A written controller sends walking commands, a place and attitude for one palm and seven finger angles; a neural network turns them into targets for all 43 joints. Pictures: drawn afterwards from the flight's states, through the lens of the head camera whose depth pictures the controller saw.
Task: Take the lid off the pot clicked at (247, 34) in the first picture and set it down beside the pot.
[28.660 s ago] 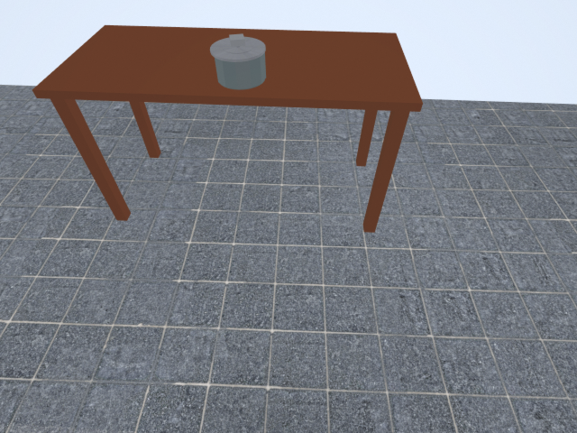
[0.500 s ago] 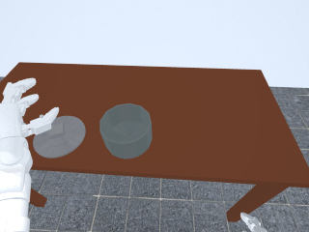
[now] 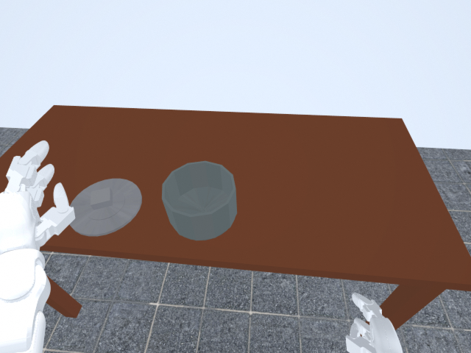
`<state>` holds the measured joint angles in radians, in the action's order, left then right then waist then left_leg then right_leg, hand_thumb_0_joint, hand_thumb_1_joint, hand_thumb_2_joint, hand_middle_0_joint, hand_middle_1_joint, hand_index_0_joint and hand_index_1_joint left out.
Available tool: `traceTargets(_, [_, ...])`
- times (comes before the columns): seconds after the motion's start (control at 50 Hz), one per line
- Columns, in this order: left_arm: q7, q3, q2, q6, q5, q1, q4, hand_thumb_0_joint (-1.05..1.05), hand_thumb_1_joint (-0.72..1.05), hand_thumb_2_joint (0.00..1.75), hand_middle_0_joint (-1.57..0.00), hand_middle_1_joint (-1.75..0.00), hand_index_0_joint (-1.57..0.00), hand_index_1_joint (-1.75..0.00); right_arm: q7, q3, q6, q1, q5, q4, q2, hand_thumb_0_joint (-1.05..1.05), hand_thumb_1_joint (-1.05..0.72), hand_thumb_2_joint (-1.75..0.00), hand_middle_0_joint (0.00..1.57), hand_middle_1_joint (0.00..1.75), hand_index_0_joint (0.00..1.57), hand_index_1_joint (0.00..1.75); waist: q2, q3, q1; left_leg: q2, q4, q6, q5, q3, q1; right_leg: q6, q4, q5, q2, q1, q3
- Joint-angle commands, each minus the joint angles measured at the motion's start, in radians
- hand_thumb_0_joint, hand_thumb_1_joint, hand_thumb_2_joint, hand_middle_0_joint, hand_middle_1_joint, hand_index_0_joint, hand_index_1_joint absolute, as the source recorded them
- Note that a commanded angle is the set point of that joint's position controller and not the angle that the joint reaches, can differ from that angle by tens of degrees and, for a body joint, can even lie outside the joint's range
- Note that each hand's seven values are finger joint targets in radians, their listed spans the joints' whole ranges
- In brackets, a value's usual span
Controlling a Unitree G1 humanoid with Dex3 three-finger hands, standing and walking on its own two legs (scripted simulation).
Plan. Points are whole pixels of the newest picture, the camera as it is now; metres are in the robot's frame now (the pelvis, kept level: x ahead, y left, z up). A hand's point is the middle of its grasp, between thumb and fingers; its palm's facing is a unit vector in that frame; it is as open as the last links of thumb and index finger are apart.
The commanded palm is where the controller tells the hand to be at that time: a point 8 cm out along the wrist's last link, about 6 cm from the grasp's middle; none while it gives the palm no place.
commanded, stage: draw the hand back to the body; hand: left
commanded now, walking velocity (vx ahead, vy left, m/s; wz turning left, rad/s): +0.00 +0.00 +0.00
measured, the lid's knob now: (101, 198) +0.45 +0.39 -0.06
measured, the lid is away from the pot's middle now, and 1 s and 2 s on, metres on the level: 0.25 0.25 0.25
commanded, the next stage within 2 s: step back with the hand held close in 0.72 s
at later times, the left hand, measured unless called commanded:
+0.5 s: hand (53, 259) +0.18 +0.25 +0.16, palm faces +0.39 -0.84 -0.37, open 7.5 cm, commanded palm +0.12 +0.29 +0.17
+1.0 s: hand (46, 248) +0.20 +0.26 +0.16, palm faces +0.37 -0.82 -0.43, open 7.5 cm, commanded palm +0.13 +0.29 +0.17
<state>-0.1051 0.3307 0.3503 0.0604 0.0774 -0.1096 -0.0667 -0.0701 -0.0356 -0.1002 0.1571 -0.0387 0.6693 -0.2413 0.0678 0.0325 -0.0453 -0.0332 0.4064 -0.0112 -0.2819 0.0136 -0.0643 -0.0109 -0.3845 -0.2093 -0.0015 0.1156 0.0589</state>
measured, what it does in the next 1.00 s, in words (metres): stands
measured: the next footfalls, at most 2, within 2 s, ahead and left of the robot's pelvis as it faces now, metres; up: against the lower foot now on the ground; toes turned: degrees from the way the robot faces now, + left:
right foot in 1.82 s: -0.13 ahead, -0.11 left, +0.00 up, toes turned -8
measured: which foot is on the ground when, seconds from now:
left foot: down 0.00-1.00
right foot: down 0.00-1.00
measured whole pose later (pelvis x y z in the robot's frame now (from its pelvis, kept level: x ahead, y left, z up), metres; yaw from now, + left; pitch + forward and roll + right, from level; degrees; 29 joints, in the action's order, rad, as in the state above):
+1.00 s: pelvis -0.02 +0.02 +0.00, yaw -3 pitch -2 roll -1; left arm -0.10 0.38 0.36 0.16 0.05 -0.49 -0.50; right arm -0.06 -0.03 -0.09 0.14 -0.01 0.59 -0.21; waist 0.02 0.07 -0.04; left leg -0.02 0.46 0.02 -0.29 0.06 -0.14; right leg 0.02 -0.41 -0.18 0.01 0.20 0.01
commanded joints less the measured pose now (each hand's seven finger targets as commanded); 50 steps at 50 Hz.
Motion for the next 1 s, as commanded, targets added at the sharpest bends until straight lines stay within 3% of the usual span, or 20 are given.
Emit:
traceTargets(0.0, [-0.014, 0.085, 0.221, 0.068, -0.001, 0.165, -0.271, 0.0, 0.9, 0.9, -0.2, -0.3, -0.2, -0.3, -0.012, 0.04, -0.058, -0.124, 0.003, -0.157, -0.111, 0.0, -0.9, -0.9, 0.2, 0.3, 0.2, 0.3, 0.0, -0.134, 0.001, -0.009, -0.041, 0.046, 0.221, 0.007, 0.017, -0.016, 0.058, 0.191, 0.04, -0.025, -0.009])
traceTargets(0.02, [-0.016, 0.096, 0.241, 0.075, -0.001, 0.157, -0.308, 0.0, 0.9, 0.9, -0.2, -0.3, -0.2, -0.3, -0.011, 0.04, -0.062, -0.126, 0.004, -0.154, -0.112, 0.0, -0.9, -0.9, 0.2, 0.3, 0.2, 0.3, 0.023, -0.133, 0.002, -0.008, -0.042, 0.044, 0.212, 0.001, 0.016, -0.019, 0.059, 0.178, 0.039, -0.028, -0.014])
traceTargets(0.12, [-0.018, 0.107, 0.229, 0.078, -0.001, 0.041, -0.354, 0.0, 0.9, 0.9, -0.2, -0.3, -0.2, -0.3, -0.009, 0.041, -0.07, -0.129, 0.009, -0.16, -0.106, 0.0, -0.9, -0.9, 0.2, 0.3, 0.2, 0.3, -0.017, -0.123, -0.004, -0.011, -0.042, 0.042, 0.2, -0.005, 0.005, -0.019, 0.061, 0.155, 0.038, -0.028, -0.013])
traceTargets(0.18, [-0.014, 0.063, 0.183, 0.077, -0.006, 0.007, -0.387, 0.0, 0.9, 0.9, -0.2, -0.3, -0.2, -0.3, -0.009, 0.038, -0.074, -0.139, 0.011, -0.169, -0.1, 0.0, -0.9, -0.9, 0.2, 0.3, 0.2, 0.3, 0.018, -0.092, -0.005, -0.012, -0.048, 0.041, 0.166, -0.001, -0.004, -0.019, 0.07, 0.111, 0.039, -0.005, -0.015])
traceTargets(0.26, [-0.017, 0.09, 0.195, 0.083, -0.005, -0.092, -0.429, 0.0, 0.9, 0.9, -0.2, -0.3, -0.2, -0.3, -0.009, 0.043, -0.083, -0.136, 0.015, -0.174, -0.099, 0.0, -0.9, -0.9, 0.2, 0.3, 0.2, 0.3, -0.025, -0.094, -0.014, -0.015, -0.046, 0.043, 0.158, -0.007, -0.012, -0.019, 0.07, 0.097, 0.039, -0.011, -0.017])
traceTargets(0.36, [-0.016, 0.068, 0.172, 0.09, -0.013, -0.179, -0.523, 0.0, 0.9, 0.9, -0.2, -0.3, -0.2, -0.3, -0.005, 0.04, -0.097, -0.138, 0.02, -0.183, -0.092, 0.0, -0.9, -0.9, 0.2, 0.3, 0.2, 0.3, 0.034, -0.085, -0.015, -0.013, -0.044, 0.038, 0.143, -0.011, -0.02, -0.023, 0.065, 0.08, 0.041, -0.004, -0.021])
traceTargets(0.5, [-0.019, 0.07, 0.157, 0.085, -0.018, -0.321, -0.59, 0.0, 0.9, 0.9, -0.2, -0.3, -0.2, -0.3, -0.007, 0.046, -0.099, -0.134, 0.022, -0.192, -0.086, 0.0, -0.9, -0.9, 0.2, 0.3, 0.2, 0.3, -0.021, -0.06, -0.018, -0.02, -0.031, 0.038, 0.156, -0.014, -0.036, -0.023, 0.056, 0.09, 0.039, 0.013, -0.023])
traceTargets(0.54, [-0.015, 0.044, 0.132, 0.087, -0.021, -0.334, -0.624, 0.0, 0.9, 0.9, -0.2, -0.3, -0.2, -0.3, -0.007, 0.042, -0.099, -0.135, 0.023, -0.202, -0.084, 0.0, -0.9, -0.9, 0.2, 0.3, 0.2, 0.3, -0.025, -0.057, -0.012, -0.016, -0.035, 0.036, 0.149, -0.016, -0.044, -0.022, 0.051, 0.08, 0.035, 0.014, -0.022])
traceTargets(0.58, [-0.018, 0.044, 0.14, 0.082, -0.022, -0.305, -0.632, 0.0, 0.9, 0.9, -0.2, -0.3, -0.2, -0.3, -0.01, 0.042, -0.097, -0.134, 0.023, -0.199, -0.086, 0.0, -0.9, -0.9, 0.2, 0.3, 0.2, 0.3, 0.005, -0.04, -0.009, -0.017, -0.032, 0.037, 0.13, -0.016, -0.044, -0.022, 0.057, 0.065, 0.039, 0.03, -0.026])
traceTargets(0.62, [-0.026, 0.071, 0.176, 0.08, -0.023, -0.272, -0.629, 0.0, 0.9, 0.9, -0.2, -0.3, -0.2, -0.3, -0.015, 0.044, -0.099, -0.127, 0.023, -0.192, -0.09, 0.0, -0.9, -0.9, 0.2, 0.3, 0.2, 0.3, -0.023, -0.024, -0.002, -0.019, -0.026, 0.037, 0.11, -0.021, -0.047, -0.023, 0.058, 0.05, 0.035, 0.04, -0.032])
traceTargets(0.66, [-0.027, 0.058, 0.146, 0.079, -0.026, -0.315, -0.62, 0.0, 0.9, 0.9, -0.2, -0.3, -0.2, -0.3, -0.016, 0.043, -0.1, -0.126, 0.026, -0.195, -0.083, 0.0, -0.9, -0.9, 0.2, 0.3, 0.2, 0.3, -0.015, -0.046, -0.011, -0.019, -0.026, 0.038, 0.125, -0.018, -0.035, -0.024, 0.058, 0.055, 0.036, 0.033, -0.028])
traceTargets(0.72, [-0.028, 0.074, 0.171, 0.081, -0.027, -0.335, -0.67, 0.0, 0.9, 0.9, -0.2, -0.3, -0.2, -0.3, -0.013, 0.043, -0.103, -0.128, 0.026, -0.2, -0.085, 0.0, -0.9, -0.9, 0.2, 0.3, 0.2, 0.3, 0.009, -0.077, -0.015, -0.016, -0.02, 0.033, 0.155, -0.023, -0.03, -0.028, 0.034, 0.091, 0.037, 0.008, -0.031])
traceTargets(0.74, [-0.025, 0.05, 0.137, 0.08, -0.03, -0.342, -0.663, 0.0, 0.9, 0.9, -0.2, -0.3, -0.2, -0.3, -0.012, 0.039, -0.105, -0.128, 0.029, -0.205, -0.078, 0.0, -0.9, -0.9, 0.2, 0.3, 0.2, 0.3, 0.01, -0.091, -0.016, -0.012, -0.024, 0.035, 0.174, -0.018, -0.033, -0.025, 0.034, 0.104, 0.037, 0.0, -0.027])
traceTargets(0.8, [-0.025, 0.044, 0.133, 0.069, -0.03, -0.335, -0.642, 0.0, 0.9, 0.9, -0.2, -0.3, -0.2, -0.3, -0.01, 0.039, -0.097, -0.127, 0.028, -0.2, -0.082, 0.0, -0.9, -0.9, 0.2, 0.3, 0.2, 0.3, 0.01, -0.058, -0.015, -0.019, -0.02, 0.032, 0.187, -0.02, -0.038, -0.025, 0.032, 0.115, 0.039, 0.017, -0.021])
traceTargets(0.82, [-0.033, 0.241, 0.313, 0.148, -0.002, -0.148, -0.706, 0.0, 0.9, 0.9, -0.2, -0.3, -0.2, -0.3, -0.015, 0.028, -0.071, -0.083, 0.015, -0.25, -0.094, 0.0, -0.9, -0.9, 0.2, 0.3, 0.2, 0.3, 0.039, 0.064, 0.002, -0.032, -0.028, 0.046, 0.078, -0.017, -0.086, -0.019, 0.08, 0.162, 0.076, 0.125, -0.144])
traceTargets(0.86, [-0.021, 0.168, 0.211, 0.152, -0.018, -0.278, -0.587, 0.0, 0.9, 0.9, -0.2, -0.3, -0.2, -0.3, -0.013, 0.043, -0.055, -0.081, 0.029, -0.198, -0.074, 0.0, -0.9, -0.9, 0.2, 0.3, 0.2, 0.3, -0.167, 0.047, 0.02, -0.032, 0.004, 0.057, 0.07, -0.026, -0.091, -0.012, 0.102, 0.213, 0.1, 0.132, -0.18])
traceTargets(0.88, [-0.011, 0.14, 0.179, 0.149, -0.021, -0.31, -0.579, 0.0, 0.9, 0.9, -0.2, -0.3, -0.2, -0.3, -0.009, 0.054, -0.044, -0.077, 0.03, -0.207, -0.084, 0.0, -0.9, -0.9, 0.2, 0.3, 0.2, 0.3, -0.215, 0.009, 0.024, -0.035, 0.018, 0.059, 0.1, -0.021, -0.076, -0.007, 0.087, 0.273, 0.109, 0.104, -0.185])
traceTargets(0.9, [-0.002, 0.116, 0.156, 0.15, -0.025, -0.326, -0.578, 0.0, 0.9, 0.9, -0.2, -0.3, -0.2, -0.3, -0.007, 0.061, -0.037, -0.08, 0.029, -0.219, -0.092, 0.0, -0.9, -0.9, 0.2, 0.3, 0.2, 0.3, -0.214, -0.021, 0.028, -0.039, 0.029, 0.061, 0.142, -0.015, -0.067, -0.003, 0.065, 0.346, 0.119, 0.084, -0.184])
traceTargets(0.94, [0.007, 0.089, 0.123, 0.162, -0.026, -0.387, -0.583, 0.0, 0.9, 0.9, -0.2, -0.3, -0.2, -0.3, -0.003, 0.061, -0.033, -0.092, 0.027, -0.232, -0.091, 0.0, -0.9, -0.9, 0.2, 0.3, 0.2, 0.3, -0.099, -0.094, 0.028, -0.048, 0.016, 0.062, 0.217, -0.004, -0.058, 0.003, 0.01, 0.419, 0.127, 0.036, -0.161])
traceTargets(0.98, [0.008, 0.087, 0.124, 0.167, -0.032, -0.451, -0.634, 0.0, 0.9, 0.9, -0.2, -0.3, -0.2, -0.3, 0.004, 0.072, -0.022, -0.088, 0.025, -0.251, -0.095, 0.0, -0.9, -0.9, 0.2, 0.3, 0.2, 0.3, -0.034, -0.164, 0.023, -0.072, 0.022, 0.066, 0.321, -0.006, -0.042, 0.01, -0.034, 0.472, 0.131, 0.011, -0.137])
